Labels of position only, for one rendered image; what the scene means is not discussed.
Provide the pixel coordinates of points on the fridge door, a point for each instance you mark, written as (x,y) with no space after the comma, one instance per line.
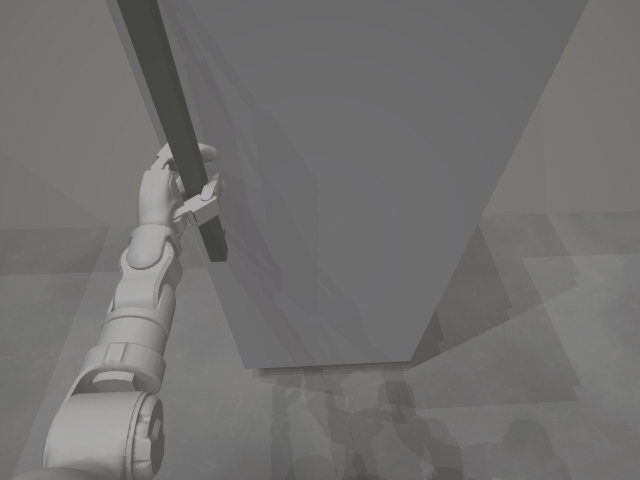
(360,142)

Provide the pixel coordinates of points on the robot left upper arm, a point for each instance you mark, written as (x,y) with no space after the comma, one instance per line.
(105,436)

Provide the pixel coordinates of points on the handle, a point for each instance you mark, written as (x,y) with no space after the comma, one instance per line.
(147,32)

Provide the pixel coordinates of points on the robot left hand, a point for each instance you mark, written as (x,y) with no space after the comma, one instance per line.
(160,194)

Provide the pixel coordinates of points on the left robot forearm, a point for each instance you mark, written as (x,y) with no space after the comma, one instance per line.
(128,355)

